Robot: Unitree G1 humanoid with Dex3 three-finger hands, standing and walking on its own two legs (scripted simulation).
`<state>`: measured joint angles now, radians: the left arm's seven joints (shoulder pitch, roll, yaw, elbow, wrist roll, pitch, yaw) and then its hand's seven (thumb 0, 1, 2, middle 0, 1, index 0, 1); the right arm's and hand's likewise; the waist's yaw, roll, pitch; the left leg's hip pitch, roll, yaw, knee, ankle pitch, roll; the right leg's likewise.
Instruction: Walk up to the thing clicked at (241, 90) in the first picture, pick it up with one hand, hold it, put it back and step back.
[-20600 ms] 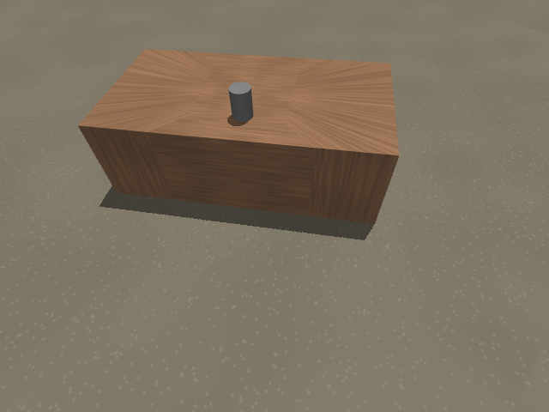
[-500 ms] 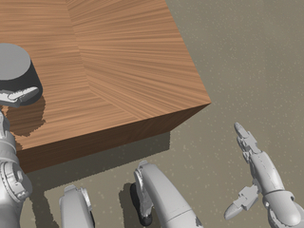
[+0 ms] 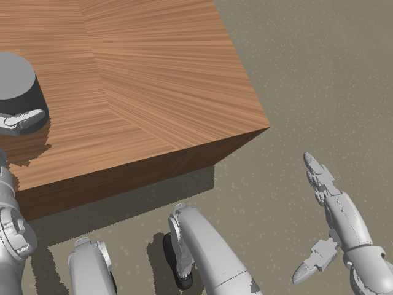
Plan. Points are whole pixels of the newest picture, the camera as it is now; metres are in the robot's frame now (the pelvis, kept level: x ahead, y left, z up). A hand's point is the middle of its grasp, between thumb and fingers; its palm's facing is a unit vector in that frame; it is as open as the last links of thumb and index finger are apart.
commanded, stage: lower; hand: left
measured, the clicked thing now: (14, 97) +0.55 +0.18 -0.06
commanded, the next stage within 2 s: loosen in 0.28 s
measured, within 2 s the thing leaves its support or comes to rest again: rests again in 0.28 s
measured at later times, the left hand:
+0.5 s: hand (11, 99) +0.55 +0.19 -0.07, palm faces +0.18 -0.98 -0.05, open 11.8 cm
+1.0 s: hand (8, 98) +0.55 +0.19 -0.07, palm faces +0.20 -0.98 -0.02, open 16.2 cm
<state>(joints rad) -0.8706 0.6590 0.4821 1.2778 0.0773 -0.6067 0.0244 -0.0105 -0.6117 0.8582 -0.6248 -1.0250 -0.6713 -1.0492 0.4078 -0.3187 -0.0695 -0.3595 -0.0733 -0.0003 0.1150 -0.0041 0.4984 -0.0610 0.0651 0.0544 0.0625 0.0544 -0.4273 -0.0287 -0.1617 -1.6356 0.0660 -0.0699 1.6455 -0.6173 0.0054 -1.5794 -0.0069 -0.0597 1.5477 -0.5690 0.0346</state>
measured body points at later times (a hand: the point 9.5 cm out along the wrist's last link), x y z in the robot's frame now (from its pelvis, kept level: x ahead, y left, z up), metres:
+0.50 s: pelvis -0.01 +0.00 -0.02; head +0.21 +0.09 +0.37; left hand +0.54 +0.24 -0.07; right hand +0.17 -0.25 +0.09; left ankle +0.05 +0.11 -0.53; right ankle +0.07 -0.14 -0.53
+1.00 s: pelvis -0.01 +0.00 -0.02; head +0.21 +0.09 +0.36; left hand +0.54 +0.25 -0.06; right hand +0.17 -0.25 +0.09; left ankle +0.05 +0.11 -0.53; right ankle +0.07 -0.14 -0.53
